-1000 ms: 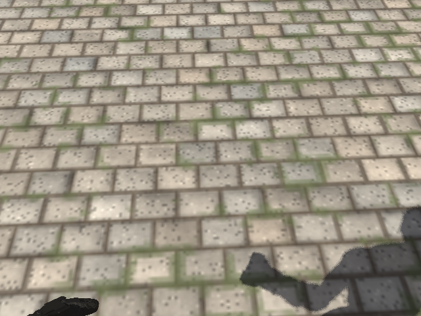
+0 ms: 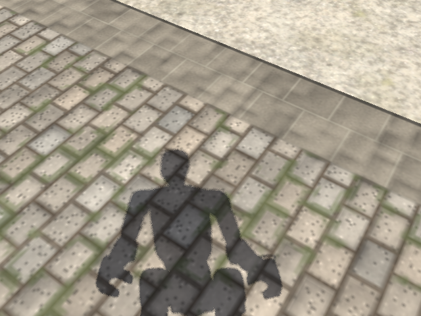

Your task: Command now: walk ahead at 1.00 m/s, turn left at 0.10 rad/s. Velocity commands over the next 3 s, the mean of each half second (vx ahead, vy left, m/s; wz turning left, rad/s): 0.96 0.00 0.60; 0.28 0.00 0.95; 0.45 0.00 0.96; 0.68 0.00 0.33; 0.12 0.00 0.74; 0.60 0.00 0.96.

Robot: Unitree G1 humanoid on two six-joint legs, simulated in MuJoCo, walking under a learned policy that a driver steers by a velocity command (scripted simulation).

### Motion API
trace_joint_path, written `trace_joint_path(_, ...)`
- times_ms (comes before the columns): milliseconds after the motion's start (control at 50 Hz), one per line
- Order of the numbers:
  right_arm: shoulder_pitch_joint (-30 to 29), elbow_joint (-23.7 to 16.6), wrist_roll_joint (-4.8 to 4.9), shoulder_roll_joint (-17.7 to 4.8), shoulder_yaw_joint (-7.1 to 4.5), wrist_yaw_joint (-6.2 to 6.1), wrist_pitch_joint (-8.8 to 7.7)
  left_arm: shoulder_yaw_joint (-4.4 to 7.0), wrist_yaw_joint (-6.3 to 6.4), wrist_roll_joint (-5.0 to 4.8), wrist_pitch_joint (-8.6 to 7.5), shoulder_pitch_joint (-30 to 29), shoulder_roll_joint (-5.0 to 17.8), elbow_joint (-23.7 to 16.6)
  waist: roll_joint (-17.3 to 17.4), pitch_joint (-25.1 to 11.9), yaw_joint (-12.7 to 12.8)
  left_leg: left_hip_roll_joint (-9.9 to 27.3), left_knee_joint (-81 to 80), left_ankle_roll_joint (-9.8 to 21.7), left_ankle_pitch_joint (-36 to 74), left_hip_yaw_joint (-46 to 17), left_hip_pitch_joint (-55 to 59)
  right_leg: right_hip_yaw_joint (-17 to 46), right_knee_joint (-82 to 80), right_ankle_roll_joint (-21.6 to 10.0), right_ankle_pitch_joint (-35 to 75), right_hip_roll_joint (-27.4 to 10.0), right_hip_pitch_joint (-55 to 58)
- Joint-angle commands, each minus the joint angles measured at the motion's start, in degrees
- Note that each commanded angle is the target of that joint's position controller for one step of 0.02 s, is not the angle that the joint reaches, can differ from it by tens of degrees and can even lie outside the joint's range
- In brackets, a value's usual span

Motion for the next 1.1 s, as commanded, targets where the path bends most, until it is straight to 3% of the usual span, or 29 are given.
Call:
trace_joint_path(20,5.0,-0.4,-0.19,-6.8,-1.77,1.51,1.95,1.4,0.47,-0.82,-4.23,2.4,4.9,-1.7,3.2,0.6,-0.8,3.2,-7.3,0.1,2.3,-3.1,-8.7,18.0,-24.5,-1.3,10.4,-18.9,2.8)
trace_joint_path(120,-8.2,-3.4,1.05,-4.3,-0.92,2.77,1.29,0.68,-0.95,-1.58,-6.5,4.6,3.6,0.3,-0.6,3.6,2.3,-1.0,-28.4,3.0,21.8,6.0,-9.9,-1.0,-28.3,6.7,38.3,-11.3,5.2)
trace_joint_path(180,-12.0,-3.9,1.01,-3.8,-0.35,3.52,0.53,0.28,0.11,-1.84,-7.17,7.6,5.0,1.7,-1.3,2.1,3.3,-5.1,-39.4,5.5,29.5,11.7,-5.8,-4.3,-28.5,9.2,57.9,-13.6,13.2)
trace_joint_path(220,-8.6,-2.7,0.53,-6.3,-0.93,3.65,0.73,0.79,1.9,-1.51,-6.56,6.8,7.9,1.6,-5.0,-2.0,0.6,-8.9,-41.9,6.9,27.4,13.8,-1.5,-5.9,-21.5,11.2,76.4,-16.0,20.9)
trace_joint_path(260,4.5,1.1,0.25,-10.9,-2.7,3.16,1.55,1.75,3.5,-0.46,-4.51,3.5,10.9,0.3,-7.5,-8.5,-7.1,-13.2,-40.7,8.6,18.8,14.2,11.5,-5.7,-3.4,12.1,89.3,-18.1,22.0)
trace_joint_path(280,17.4,4.8,0.08,-13.7,-4.21,2.56,1.9,2.24,3.76,0.21,-3.43,-1.0,12.2,-1.2,-7.2,-12.4,-13.8,-12.7,-40.7,11.3,14.0,10.5,23.2,-4.6,13.5,11.8,87.6,-18.9,15.9)
trace_joint_path(300,26.9,7.1,0.75,-16.1,-6.0,1.61,2.1,2.7,3.19,-0.07,-2.58,-5.6,12.4,-1.6,-1.2,-12.9,-20.0,-9.1,-47.0,15.9,12.5,4.7,32.5,-6.2,42.4,11.4,58.4,-12.3,6.2)
trace_joint_path(320,21.9,8.3,1.19,-17.2,-6.24,0.94,2.81,-0.44,1.66,1.34,-4.1,-7.9,0.7,-5.0,15.2,-6.7,-11.2,-4.3,-39.5,18.1,22.1,-6.5,39.9,-1.1,64.6,11.6,-10.4,-2.1,-20.8)
trace_joint_path(340,14.5,4.7,-0.28,-20.4,-6.72,0.57,2.89,-1.68,0.98,-0.97,-5.29,0.4,-0.1,-10.4,17.1,-18.1,-3.2,6.2,-53.0,29.5,3.8,-36.1,49.7,11.4,71.0,12.3,-13.4,-2.7,-35.4)
trace_joint_path(360,11.0,1.8,-0.37,-16.0,-6.49,0.12,2.94,-2.18,0.55,0.3,-6.65,-2.2,3.5,-10.4,4.3,-14.4,-4.1,8.8,-65.6,27.4,-12.7,-45.0,43.3,15.0,63.7,10.4,-6.9,-6.4,-36.9)
trace_joint_path(380,8.6,2.2,-0.4,-12.4,-5.67,-0.14,2.8,-1.86,0.13,0.47,-6.97,-4.1,5.6,-10.1,-5.0,-6.1,-1.0,7.6,-68.8,24.0,-15.7,-41.2,31.5,14.5,55.7,10.0,-1.8,-9.5,-34.2)
trace_joint_path(400,6.8,2.6,-0.12,-11.7,-5.32,-0.11,2.21,-2.04,0.22,1.53,-6.29,-5.2,5.0,-10.3,-7.9,-1.7,1.7,4.7,-69.2,21.5,-10.4,-35.9,22.0,13.4,50.7,10.6,-1.9,-11.4,-30.6)
trace_joint_path(440,4.6,2.1,0.29,-12.0,-4.82,-0.43,0.38,-2.59,0.27,2.13,-3.4,-4.7,4.6,-10.7,-8.3,3.9,5.5,0.4,-68.7,20.4,12.8,-26.7,7.2,11.6,41.2,13.5,-3.1,-13.6,-23.0)
trace_joint_path(500,3.5,1.8,0.75,-14.5,-5.66,0.04,-0.93,-3.77,0.01,0.61,-2.43,-10.7,2.1,-14.2,-4.3,3.2,4.7,-7.1,-65.3,16.1,44.5,-13.8,-2.0,6.2,19.2,15.0,5.8,-11.9,-10.7)
trace_joint_path(520,4.1,2.0,1.29,-14.1,-5.91,0.13,-0.64,-4.18,-0.12,0.05,-2.38,-12.2,0.9,-14.9,-1.8,0.5,3.2,-10.0,-62.7,13.0,47.2,-11.0,-0.8,4.8,12.6,14.2,12.5,-10.0,-6.9)
trace_joint_path(540,4.8,0.0,4.7,-9.9,-5.19,-0.96,-0.98,-3.08,0.89,-2.02,-4.64,-18.8,0.8,-17.1,-2.8,-1.2,-0.7,-11.7,-61.3,10.0,35.8,-14.2,-1.9,7.3,3.9,15.1,15.8,-5.1,-4.2)
trace_joint_path(580,6.6,1.2,4.37,-13.7,-6.15,-2.06,0.32,-1.66,1.72,-3.12,-5.28,-18.8,2.5,-18.0,2.1,-5.9,-1.0,-11.6,-58.6,7.0,27.1,-18.3,4.3,8.4,-6.9,15.9,22.7,-1.3,1.4)
trace_joint_path(620,4.5,0.2,3.69,-13.0,-6.4,-2.87,1.49,0.25,2.33,-3.84,-5.36,-15.5,5.6,-17.6,5.7,-8.6,1.4,-12.9,-49.0,3.2,25.6,-19.2,8.2,10.8,-12.2,15.1,28.3,-2.3,7.0)
trace_joint_path(640,2.2,-1.1,3.55,-11.6,-6.2,-3.02,1.87,0.95,2.42,-3.16,-5.36,-9.2,6.0,-16.1,6.5,-12.7,5.0,-15.0,-40.3,0.2,26.2,-17.2,8.2,10.6,-14.4,14.2,34.6,-3.7,14.6)
trace_joint_path(660,1.5,-3.2,2.21,-7.6,-5.09,-2.95,2.19,1.35,2.35,-2.05,-4.99,1.6,6.7,-13.4,5.6,-21.0,8.8,-16.3,-24.4,-2.3,10.4,-14.0,3.4,16.7,-8.8,10.2,41.1,-13.2,28.6)
trace_joint_path(680,8.4,-5.0,-0.21,0.0,-2.76,-2.76,2.48,1.0,1.99,-0.36,-4.0,5.4,8.5,-13.3,-8.9,-28.9,5.5,-19.6,-7.2,-3.5,-28.9,-10.0,-7.7,32.5,-0.2,4.3,71.5,-29.0,40.9)
trace_joint_path(700,19.3,-6.4,2.46,-6.2,-3.07,-1.32,2.29,1.81,1.11,-0.84,-3.42,3.5,10.3,-11.8,-19.4,-37.5,-0.1,-13.7,7.3,-4.1,-24.3,-11.5,-11.9,52.6,-3.5,-7.0,51.4,-42.6,43.4)
trace_joint_path(740,7.4,-7.4,3.17,-12.9,-5.23,-1.71,4.28,0.92,2.53,-1.24,-1.74,-8.5,2.8,-15.7,-7.4,-21.0,2.1,-6.5,6.4,-6.0,-10.9,-4.4,-17.6,36.4,-11.0,-3.7,19.1,-31.1,26.3)
trace_joint_path(760,4.1,-8.2,2.89,-13.2,-5.77,-2.24,5.19,0.44,2.83,-1.28,-0.88,-10.7,2.3,-15.8,-3.9,-15.5,1.4,-4.9,5.9,-6.7,-7.9,-2.7,-16.0,30.5,-13.2,-1.8,18.5,-27.5,17.6)
trace_joint_path(800,1.6,-10.6,2.59,-10.8,-5.48,-2.33,5.99,1.16,2.65,-1.01,-0.54,-12.2,3.6,-13.3,-4.5,-7.9,-0.2,-2.5,-2.2,-6.2,-7.3,-1.3,-11.5,20.5,-16.0,-0.7,24.4,-23.4,4.8)
trace_joint_path(860,-1.0,-12.8,2.25,-7.0,-4.45,-2.26,5.47,2.69,2.45,-0.99,-1.1,-10.5,6.0,-9.8,-6.0,-9.6,0.3,-0.6,-12.1,-6.0,-5.5,0.0,-10.3,14.6,-17.4,-3.0,36.2,-25.0,5.6)
trace_joint_path(920,-2.8,-13.1,2.29,-8.6,-4.84,-1.49,5.93,3.67,2.52,-1.61,-0.43,-12.8,7.9,-9.0,-5.1,-12.2,0.1,0.9,-20.1,-4.8,1.7,0.1,-5.9,10.5,-18.2,-3.1,30.4,-26.9,5.8)
trace_joint_path(1040,-9.4,-15.2,2.31,-11.0,-6.05,0.46,7.65,5.18,0.99,-3.01,0.2,-12.5,10.9,-7.1,-7.0,-8.2,1.9,-0.9,-36.0,-1.2,2.6,5.4,1.7,2.3,-16.6,0.7,18.3,-27.7,6.3)
trace_joint_path(1100,-7.7,-14.7,2.15,-11.5,-7.3,0.59,7.86,5.32,0.33,-4.07,0.67,-10.1,9.7,-5.7,-4.8,-8.5,0.7,-4.3,-49.1,2.1,6.9,7.6,9.3,-1.9,-7.2,5.7,14.7,-26.2,7.3)
Next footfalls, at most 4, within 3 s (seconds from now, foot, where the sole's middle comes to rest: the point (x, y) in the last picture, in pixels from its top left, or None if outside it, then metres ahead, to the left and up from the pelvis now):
0.30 left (178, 314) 0.47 0.11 -0.76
0.66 right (186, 202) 0.88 0.08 -0.76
1.12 left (132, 255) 0.67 0.26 -0.75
1.48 right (126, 188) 0.94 0.31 -0.76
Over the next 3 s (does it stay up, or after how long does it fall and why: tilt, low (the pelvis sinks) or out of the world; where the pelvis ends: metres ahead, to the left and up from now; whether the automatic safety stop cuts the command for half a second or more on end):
stays up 0.72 0.81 0.01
